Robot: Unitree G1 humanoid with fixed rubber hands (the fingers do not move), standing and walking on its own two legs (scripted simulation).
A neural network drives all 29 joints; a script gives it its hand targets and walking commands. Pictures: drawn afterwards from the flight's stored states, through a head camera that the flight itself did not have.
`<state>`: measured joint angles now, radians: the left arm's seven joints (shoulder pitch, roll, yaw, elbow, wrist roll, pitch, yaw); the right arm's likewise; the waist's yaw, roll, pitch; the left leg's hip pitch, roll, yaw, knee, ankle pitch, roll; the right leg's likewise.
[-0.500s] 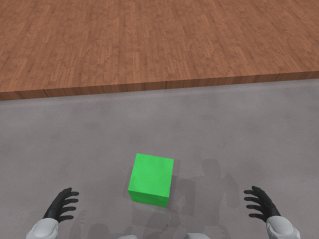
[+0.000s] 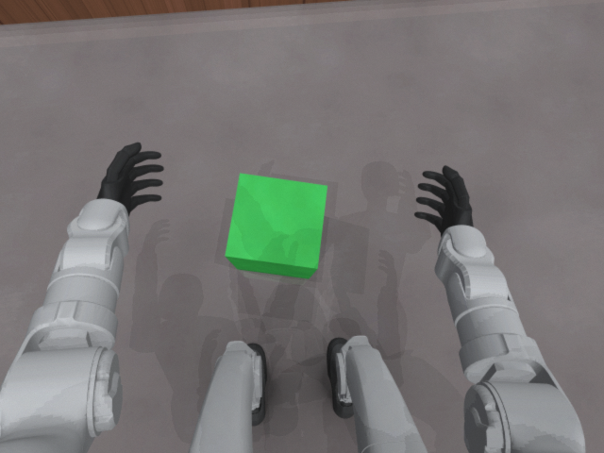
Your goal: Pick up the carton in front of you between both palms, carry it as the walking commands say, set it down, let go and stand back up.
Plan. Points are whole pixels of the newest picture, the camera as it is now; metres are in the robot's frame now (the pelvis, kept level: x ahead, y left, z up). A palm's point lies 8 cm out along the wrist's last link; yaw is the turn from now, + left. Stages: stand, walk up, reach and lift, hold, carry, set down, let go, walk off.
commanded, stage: reach and lift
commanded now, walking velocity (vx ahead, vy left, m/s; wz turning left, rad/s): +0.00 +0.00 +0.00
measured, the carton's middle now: (277, 231) +0.49 +0.03 -0.55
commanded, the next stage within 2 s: none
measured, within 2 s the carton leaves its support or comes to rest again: leaves its support in 1.98 s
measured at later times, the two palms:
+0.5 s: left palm (167, 161) +0.54 +0.21 -0.19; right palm (393, 193) +0.47 -0.17 -0.19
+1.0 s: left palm (199, 211) +0.52 +0.20 -0.42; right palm (363, 228) +0.47 -0.17 -0.42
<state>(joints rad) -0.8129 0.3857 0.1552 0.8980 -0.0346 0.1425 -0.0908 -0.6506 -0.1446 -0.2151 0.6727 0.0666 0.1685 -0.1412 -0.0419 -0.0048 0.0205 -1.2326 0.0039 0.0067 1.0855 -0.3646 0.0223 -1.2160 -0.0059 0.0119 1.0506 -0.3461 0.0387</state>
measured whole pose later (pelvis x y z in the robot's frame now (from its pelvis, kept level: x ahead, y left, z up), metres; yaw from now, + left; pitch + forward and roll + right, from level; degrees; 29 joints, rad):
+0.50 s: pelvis +0.00 +0.01 -0.06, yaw -1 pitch +48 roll -4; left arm -1.31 0.37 0.31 1.08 0.16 0.14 -0.10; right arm -1.05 -0.01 -0.51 0.74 -0.12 0.14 -0.13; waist -0.06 0.00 -0.03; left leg -1.72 -0.01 -0.03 1.26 -0.37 0.03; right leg -1.68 -0.01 -0.01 1.20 -0.36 0.06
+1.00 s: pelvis -0.06 -0.01 -0.26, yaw -3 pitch +42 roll -5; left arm -1.54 0.55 0.01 1.21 -0.14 0.12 -0.03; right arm -1.32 -0.15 -0.27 0.91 0.15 0.14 -0.22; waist -0.05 -0.04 0.25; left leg -2.24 -0.01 -0.07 2.02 -0.51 0.00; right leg -2.19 0.05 -0.01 1.97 -0.51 0.06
